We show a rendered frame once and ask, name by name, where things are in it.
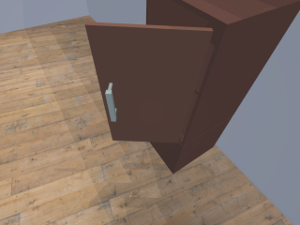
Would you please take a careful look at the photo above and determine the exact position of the cupboard door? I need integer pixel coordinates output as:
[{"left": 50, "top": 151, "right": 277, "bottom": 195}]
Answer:
[{"left": 85, "top": 22, "right": 214, "bottom": 143}]

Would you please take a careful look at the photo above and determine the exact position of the handle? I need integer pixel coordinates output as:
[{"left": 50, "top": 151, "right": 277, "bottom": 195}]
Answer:
[{"left": 105, "top": 82, "right": 117, "bottom": 122}]

